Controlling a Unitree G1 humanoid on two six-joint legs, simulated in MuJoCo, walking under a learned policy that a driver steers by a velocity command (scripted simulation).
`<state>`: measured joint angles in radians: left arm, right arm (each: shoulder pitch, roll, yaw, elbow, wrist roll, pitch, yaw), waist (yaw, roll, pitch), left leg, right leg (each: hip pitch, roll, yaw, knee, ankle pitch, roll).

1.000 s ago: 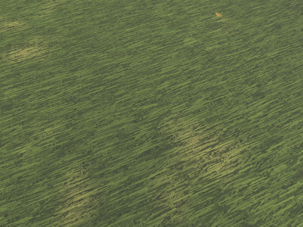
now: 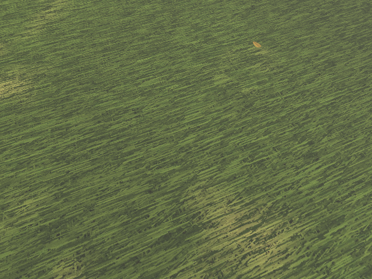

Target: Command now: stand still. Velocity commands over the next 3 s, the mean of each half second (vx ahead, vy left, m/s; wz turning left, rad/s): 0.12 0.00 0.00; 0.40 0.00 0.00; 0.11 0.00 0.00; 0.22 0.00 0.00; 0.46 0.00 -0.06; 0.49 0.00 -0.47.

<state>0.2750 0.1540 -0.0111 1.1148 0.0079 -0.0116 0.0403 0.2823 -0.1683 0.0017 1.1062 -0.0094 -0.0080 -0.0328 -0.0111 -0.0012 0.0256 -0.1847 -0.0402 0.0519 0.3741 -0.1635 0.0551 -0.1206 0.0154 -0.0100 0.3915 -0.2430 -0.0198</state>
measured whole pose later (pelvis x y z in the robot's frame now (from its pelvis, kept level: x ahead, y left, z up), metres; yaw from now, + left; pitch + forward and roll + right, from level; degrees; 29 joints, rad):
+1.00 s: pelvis +0.30 +0.03 -0.03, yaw +1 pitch +0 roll +1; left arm 0.00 0.17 0.03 0.92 0.03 -0.08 -0.01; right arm 0.52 -0.13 0.00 1.14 -0.01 -0.10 -0.03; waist -0.05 -0.02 0.08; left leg 0.12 -0.07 0.05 0.44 -0.47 0.06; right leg -0.47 0.03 -0.12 0.51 0.00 -0.12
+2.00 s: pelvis +0.52 +0.02 -0.01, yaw +0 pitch +0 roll +1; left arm 0.34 0.18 0.06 1.02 0.02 -0.09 0.00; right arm 0.40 -0.18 -0.06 1.12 -0.03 -0.05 0.00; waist 0.01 0.03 0.01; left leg -0.27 0.01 0.01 0.89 -0.42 0.07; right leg -0.19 0.04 -0.09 0.49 -0.31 -0.08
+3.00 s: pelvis +1.06 -0.03 -0.02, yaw -19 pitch +0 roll +0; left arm 0.13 0.22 0.08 0.89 0.03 -0.03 -0.02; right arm 0.35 -0.20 -0.05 0.98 -0.01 -0.08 -0.01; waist -0.01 0.01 0.07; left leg -0.23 0.05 0.11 1.21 -0.41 0.03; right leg -0.38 0.11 -0.12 0.59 -0.23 -0.17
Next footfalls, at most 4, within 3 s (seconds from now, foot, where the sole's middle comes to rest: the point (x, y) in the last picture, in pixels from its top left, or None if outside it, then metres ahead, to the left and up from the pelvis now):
1.00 right None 0.47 -0.03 -0.78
1.40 left None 0.45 0.16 -0.78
2.38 left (169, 196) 0.88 0.09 -0.78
2.92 right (211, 149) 1.14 -0.10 -0.78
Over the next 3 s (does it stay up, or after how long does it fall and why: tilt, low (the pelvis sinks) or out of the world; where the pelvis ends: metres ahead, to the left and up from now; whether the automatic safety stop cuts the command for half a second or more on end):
stays up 1.06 -0.03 -0.02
